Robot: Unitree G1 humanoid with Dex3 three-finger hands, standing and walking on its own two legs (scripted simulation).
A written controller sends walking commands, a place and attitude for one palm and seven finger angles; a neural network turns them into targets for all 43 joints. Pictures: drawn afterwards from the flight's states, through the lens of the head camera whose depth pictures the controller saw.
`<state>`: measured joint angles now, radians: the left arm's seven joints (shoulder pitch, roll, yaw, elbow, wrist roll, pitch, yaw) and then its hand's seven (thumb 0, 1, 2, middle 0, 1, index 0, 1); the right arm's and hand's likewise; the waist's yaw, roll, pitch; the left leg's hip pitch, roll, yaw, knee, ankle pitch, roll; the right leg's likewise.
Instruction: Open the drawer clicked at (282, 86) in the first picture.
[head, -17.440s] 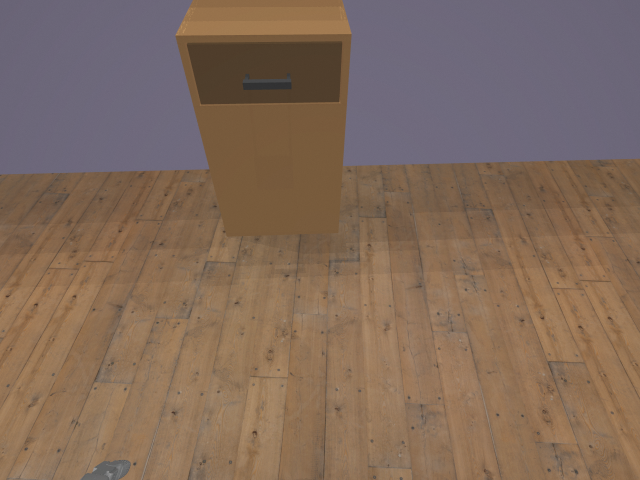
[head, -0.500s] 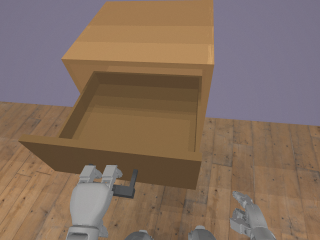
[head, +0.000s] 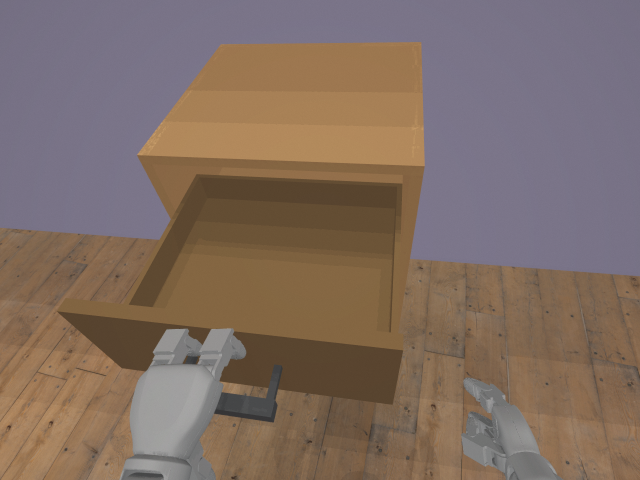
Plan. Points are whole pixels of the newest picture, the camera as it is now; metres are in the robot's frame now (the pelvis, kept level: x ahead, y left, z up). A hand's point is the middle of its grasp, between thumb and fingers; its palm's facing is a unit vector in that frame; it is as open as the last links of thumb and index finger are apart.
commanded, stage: lift the hand off the handle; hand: left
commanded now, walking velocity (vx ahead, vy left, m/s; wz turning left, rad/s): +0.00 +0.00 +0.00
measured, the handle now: (227, 385) +0.24 +0.16 -0.02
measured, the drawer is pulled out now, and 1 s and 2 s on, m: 0.29 0.29 0.29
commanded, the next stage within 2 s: draw the hand back to the body in 0.76 s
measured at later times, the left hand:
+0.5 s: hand (175, 378) +0.20 +0.17 +0.10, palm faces +0.13 -0.17 -0.98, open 13.8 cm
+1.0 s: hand (162, 363) +0.20 +0.18 +0.12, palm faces +0.12 -0.17 -0.98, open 13.8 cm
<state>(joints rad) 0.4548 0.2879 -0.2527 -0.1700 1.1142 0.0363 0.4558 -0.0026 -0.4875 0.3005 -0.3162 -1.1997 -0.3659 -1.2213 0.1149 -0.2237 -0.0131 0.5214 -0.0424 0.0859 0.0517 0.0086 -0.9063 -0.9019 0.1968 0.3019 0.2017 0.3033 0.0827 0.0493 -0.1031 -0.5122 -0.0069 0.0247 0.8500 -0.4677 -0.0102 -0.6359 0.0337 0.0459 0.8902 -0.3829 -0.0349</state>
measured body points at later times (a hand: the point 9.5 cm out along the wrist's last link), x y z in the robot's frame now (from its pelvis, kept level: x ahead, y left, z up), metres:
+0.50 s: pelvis +0.01 +0.00 +0.02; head +0.02 -0.04 +0.47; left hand +0.19 +0.18 +0.15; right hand +0.24 -0.19 -0.07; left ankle -0.02 +0.13 -0.70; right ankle +0.04 -0.10 -0.70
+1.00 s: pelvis +0.01 +0.01 +0.03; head +0.00 -0.03 +0.48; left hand +0.19 +0.19 +0.18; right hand +0.24 -0.17 -0.05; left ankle -0.02 +0.13 -0.70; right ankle +0.04 -0.10 -0.70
